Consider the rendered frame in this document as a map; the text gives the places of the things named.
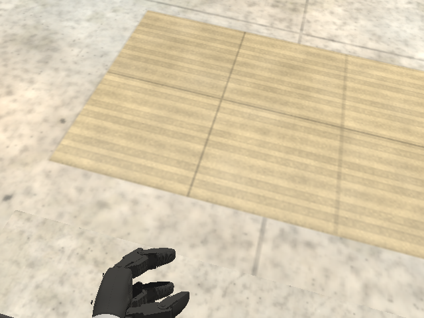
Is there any robot left hand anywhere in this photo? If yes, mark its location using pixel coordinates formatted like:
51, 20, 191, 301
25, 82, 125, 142
91, 248, 189, 318

